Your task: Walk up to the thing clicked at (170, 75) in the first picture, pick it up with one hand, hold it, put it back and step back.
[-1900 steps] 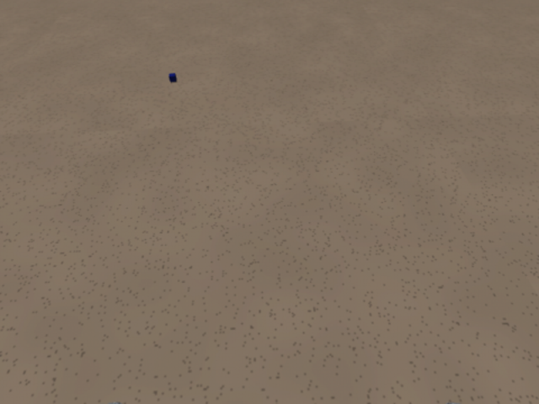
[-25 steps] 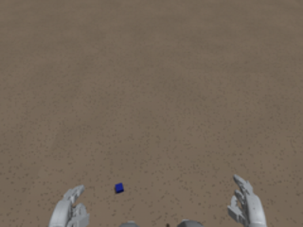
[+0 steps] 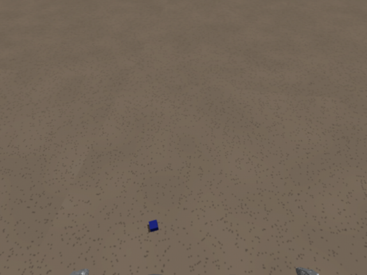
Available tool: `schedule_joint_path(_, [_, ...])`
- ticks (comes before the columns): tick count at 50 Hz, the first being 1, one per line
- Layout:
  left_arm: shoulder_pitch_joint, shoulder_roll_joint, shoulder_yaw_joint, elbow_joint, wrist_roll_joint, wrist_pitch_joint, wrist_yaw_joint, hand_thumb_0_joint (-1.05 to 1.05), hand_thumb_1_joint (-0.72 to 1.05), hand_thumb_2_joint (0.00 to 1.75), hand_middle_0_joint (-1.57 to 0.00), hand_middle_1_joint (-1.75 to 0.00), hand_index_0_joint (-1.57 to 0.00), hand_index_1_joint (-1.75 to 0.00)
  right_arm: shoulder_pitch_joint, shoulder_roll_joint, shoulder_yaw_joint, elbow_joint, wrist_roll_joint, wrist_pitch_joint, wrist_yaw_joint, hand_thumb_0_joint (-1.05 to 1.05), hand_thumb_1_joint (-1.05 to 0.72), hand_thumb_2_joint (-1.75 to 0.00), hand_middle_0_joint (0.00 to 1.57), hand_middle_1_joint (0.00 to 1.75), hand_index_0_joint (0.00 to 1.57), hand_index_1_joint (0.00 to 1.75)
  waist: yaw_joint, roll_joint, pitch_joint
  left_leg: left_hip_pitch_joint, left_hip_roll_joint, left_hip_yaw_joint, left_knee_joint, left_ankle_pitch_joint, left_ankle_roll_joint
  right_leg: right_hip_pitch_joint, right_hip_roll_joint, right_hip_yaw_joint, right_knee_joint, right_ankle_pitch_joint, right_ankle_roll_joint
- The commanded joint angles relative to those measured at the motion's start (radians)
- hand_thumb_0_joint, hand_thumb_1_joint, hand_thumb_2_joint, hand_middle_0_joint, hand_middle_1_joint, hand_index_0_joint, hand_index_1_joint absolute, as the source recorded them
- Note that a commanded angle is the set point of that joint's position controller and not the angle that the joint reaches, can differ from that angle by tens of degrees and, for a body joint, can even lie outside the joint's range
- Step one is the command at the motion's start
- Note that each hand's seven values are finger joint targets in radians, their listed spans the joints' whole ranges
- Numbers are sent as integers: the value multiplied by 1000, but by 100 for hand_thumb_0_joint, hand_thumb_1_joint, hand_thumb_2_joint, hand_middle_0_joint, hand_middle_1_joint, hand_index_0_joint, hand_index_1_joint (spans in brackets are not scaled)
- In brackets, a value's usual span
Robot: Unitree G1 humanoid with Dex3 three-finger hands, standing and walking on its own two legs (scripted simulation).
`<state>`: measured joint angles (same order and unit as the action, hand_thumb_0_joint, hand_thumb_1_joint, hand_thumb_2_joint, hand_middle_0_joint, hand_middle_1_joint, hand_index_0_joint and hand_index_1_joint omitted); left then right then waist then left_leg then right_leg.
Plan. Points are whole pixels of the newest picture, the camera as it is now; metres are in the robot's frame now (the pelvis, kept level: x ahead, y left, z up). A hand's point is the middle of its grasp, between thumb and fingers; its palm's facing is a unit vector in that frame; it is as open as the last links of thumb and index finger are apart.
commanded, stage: stand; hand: left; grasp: from above
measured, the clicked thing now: (153, 225) +0.44 +0.19 -0.74
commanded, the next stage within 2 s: none
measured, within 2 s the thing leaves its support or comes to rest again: neither
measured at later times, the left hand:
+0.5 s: hand out of the picture +0.01 +0.24 -0.14, palm faces +0.04 -0.94 -0.34, open 7.4 cm
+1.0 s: hand out of the picture +0.05 +0.21 -0.14, palm faces +0.02 -0.95 -0.32, open 7.4 cm
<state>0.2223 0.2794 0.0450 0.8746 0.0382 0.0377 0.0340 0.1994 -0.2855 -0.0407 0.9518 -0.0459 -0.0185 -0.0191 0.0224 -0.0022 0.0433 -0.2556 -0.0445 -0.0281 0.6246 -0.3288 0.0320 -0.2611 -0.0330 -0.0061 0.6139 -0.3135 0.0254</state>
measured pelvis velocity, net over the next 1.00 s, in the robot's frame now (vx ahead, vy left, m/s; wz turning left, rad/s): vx -0.01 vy -0.02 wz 0.00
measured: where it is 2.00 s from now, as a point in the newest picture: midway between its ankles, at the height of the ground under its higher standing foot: outside the picture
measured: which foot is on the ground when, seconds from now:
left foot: down 0.00-1.00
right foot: down 0.00-1.00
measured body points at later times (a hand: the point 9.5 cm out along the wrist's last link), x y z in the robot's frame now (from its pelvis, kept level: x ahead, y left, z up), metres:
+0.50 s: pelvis -0.02 +0.00 +0.02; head -0.03 -0.01 +0.47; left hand +0.01 +0.29 -0.12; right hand +0.04 -0.28 -0.13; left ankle +0.00 +0.10 -0.73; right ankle +0.01 -0.14 -0.73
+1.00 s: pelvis -0.01 -0.02 +0.02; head -0.01 -0.03 +0.47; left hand +0.05 +0.26 -0.12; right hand +0.05 -0.31 -0.12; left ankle +0.00 +0.10 -0.73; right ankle +0.01 -0.14 -0.73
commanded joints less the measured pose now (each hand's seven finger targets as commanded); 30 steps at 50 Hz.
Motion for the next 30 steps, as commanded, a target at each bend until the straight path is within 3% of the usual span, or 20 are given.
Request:
schedule_joint_path(1, [-66, 159, 41, -9, -6, -49, 17, 0, 90, 90, -20, -30, -20, -30, -63, -164, -41, -44, 5, -21, -20, 0, -90, -90, 20, 30, 20, 30, -2, 7, -68, 66, 107, -128, -184, 294, 18, 88, -66, 73, -155, 231, -49])
schedule_joint_path(9, [-65, 165, 29, 119, -4, -48, 14, 0, 90, 90, -20, -30, -20, -30, -75, -177, -39, 32, 15, -8, -22, 0, -90, -90, 20, 30, 20, 30, -2, 21, 5, 78, 120, -144, -311, 156, 7, 139, -63, 64, -257, 131, -34])
schedule_joint_path(12, [-77, 174, 30, 145, -9, -45, 8, 0, 90, 90, -20, -30, -20, -30, -63, -184, -37, 52, 14, -5, -20, 0, -90, -90, 20, 30, 20, 30, -8, 48, 28, 62, 126, -156, -369, 50, 4, 141, -58, 63, -265, 116, -32])
schedule_joint_path(17, [-69, 176, 26, 183, -4, -51, 6, 0, 90, 90, -20, -30, -20, -30, -87, -181, -38, 67, 17, 0, -14, 0, -90, -90, 20, 30, 20, 30, -1, 2, 47, 51, 121, -148, -372, 38, 4, 145, -64, 71, -303, 71, -30])
schedule_joint_path(20, [-58, 182, 26, 195, -4, -46, 2, 0, 90, 90, -20, -30, -20, -30, -88, -196, -40, 74, 17, 3, -11, 0, -90, -90, 20, 30, 20, 30, 0, 31, 60, 31, 124, -160, -397, -61, 3, 126, -55, 65, -304, 22, -30])
schedule_joint_path(28, [-81, 201, 20, 208, -8, -58, 1, 0, 90, 90, -20, -30, -20, -30, -79, -190, -29, 88, 21, -1, -5, 0, -90, -90, 20, 30, 20, 30, -14, -17, 17, 95, 121, -132, -356, 85, 6, 123, -81, 92, -338, 49, -36])
schedule_joint_path(30, [-76, 199, 19, 212, -8, -58, 1, 0, 90, 90, -20, -30, -20, -30, -84, -198, -28, 94, 20, 1, -5, 0, -90, -90, 20, 30, 20, 30, -10, -8, 31, 99, 121, -132, -349, 70, 8, 107, -79, 92, -344, 30, -35])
